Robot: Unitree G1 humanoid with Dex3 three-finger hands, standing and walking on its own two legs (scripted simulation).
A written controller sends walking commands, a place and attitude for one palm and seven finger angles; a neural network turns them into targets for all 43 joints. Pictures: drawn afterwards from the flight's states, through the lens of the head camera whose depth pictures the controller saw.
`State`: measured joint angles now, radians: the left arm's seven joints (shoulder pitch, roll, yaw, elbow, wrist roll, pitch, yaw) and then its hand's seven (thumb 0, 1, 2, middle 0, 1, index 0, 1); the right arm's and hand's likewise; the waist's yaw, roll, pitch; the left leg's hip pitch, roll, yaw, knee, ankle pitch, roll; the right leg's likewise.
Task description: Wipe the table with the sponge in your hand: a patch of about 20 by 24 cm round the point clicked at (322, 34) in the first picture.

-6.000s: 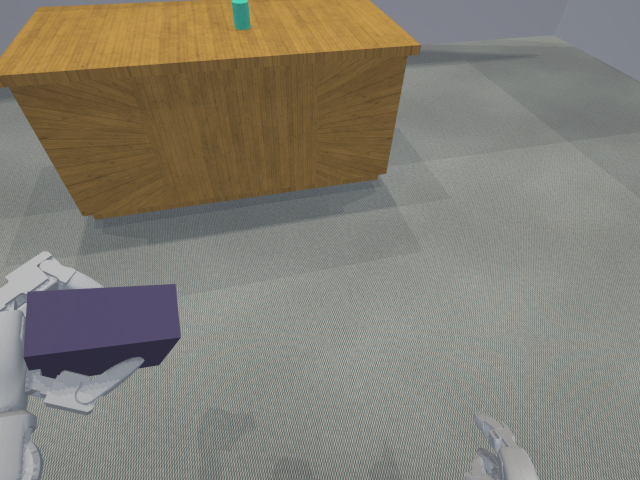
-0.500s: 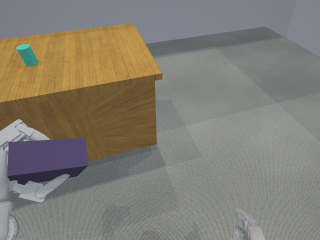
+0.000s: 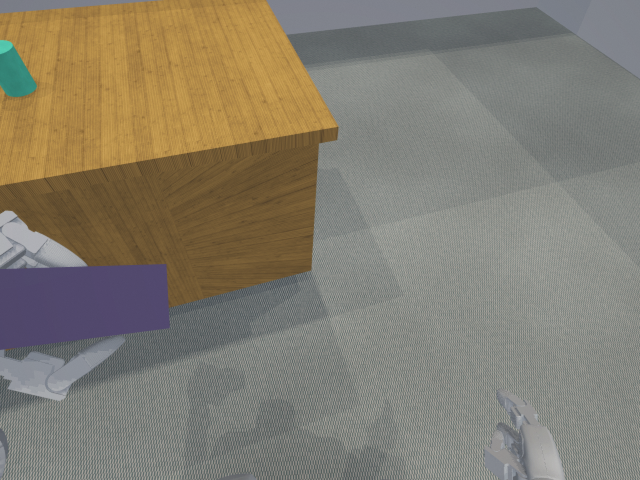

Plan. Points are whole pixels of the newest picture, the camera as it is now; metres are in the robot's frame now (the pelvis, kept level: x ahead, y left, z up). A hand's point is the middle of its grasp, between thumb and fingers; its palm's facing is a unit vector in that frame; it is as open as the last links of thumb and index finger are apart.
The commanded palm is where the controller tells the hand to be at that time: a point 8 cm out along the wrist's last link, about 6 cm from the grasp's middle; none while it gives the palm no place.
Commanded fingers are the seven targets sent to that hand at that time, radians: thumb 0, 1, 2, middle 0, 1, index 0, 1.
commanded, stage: take the last steps up to it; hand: left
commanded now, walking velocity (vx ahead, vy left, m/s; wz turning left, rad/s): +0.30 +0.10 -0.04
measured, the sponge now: (102, 306) +0.23 +0.21 +0.16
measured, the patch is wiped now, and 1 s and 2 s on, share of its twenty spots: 0.00 0.00 0.00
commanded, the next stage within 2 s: come to a stop and stand still in 1.96 s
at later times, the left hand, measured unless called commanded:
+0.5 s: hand (100, 216) +0.33 +0.24 +0.17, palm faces +0.36 -0.81 -0.46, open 9.6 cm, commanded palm +0.26 +0.29 +0.19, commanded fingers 0.00 0.10 1.30 -1.20 -1.60 -1.20 -1.60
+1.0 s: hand (83, 125) +0.43 +0.29 +0.19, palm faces +0.31 -0.84 -0.44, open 9.6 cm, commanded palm +0.37 +0.34 +0.19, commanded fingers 0.00 0.10 1.30 -1.20 -1.60 -1.20 -1.60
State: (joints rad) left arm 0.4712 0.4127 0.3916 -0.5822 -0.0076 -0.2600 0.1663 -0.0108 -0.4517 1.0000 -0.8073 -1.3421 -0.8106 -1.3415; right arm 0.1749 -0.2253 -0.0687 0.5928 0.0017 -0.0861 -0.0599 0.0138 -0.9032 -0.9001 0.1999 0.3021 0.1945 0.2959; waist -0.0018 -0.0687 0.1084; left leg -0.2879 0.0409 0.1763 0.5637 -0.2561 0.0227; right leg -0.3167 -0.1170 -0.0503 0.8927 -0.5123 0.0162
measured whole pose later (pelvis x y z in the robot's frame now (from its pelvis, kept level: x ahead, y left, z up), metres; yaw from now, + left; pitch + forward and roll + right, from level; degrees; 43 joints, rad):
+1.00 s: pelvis +0.20 +0.07 +0.02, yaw -2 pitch +1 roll -1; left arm 0.50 0.38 0.36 -0.59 -0.02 -0.22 0.13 -0.01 -0.45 1.00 -0.81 -1.34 -0.81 -1.34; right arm 0.22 -0.11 0.04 0.61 -0.01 -0.12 -0.04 0.01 -0.90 -0.90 0.21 0.30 0.20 0.30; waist 0.00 -0.01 0.05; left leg -0.21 0.05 0.17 0.44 -0.24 0.03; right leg -0.49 -0.07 -0.12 0.89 -0.33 0.03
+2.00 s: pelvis +0.33 +0.03 +0.00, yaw -1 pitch -1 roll +1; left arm 0.46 0.37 0.36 -0.49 -0.03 -0.21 0.15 -0.01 -0.45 1.00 -0.81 -1.35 -0.81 -1.34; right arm 0.19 -0.17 0.02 0.64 0.00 -0.08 -0.05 0.01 -0.90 -0.90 0.21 0.30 0.20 0.30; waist 0.03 0.05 0.05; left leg -0.36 0.05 0.07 0.77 -0.40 0.00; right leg -0.26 -0.02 -0.13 0.58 -0.31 -0.05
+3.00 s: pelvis +0.29 +0.01 +0.01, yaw -4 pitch -2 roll +0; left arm 0.49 0.36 0.31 -0.49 -0.03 -0.16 0.15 -0.01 -0.45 1.00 -0.80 -1.35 -0.81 -1.34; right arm 0.22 -0.24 0.01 0.60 0.00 -0.08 -0.08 0.01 -0.90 -0.90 0.20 0.30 0.20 0.30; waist 0.00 -0.01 0.03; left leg -0.21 0.02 0.02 0.47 -0.22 -0.01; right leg -0.24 0.05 -0.10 0.43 -0.16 -0.07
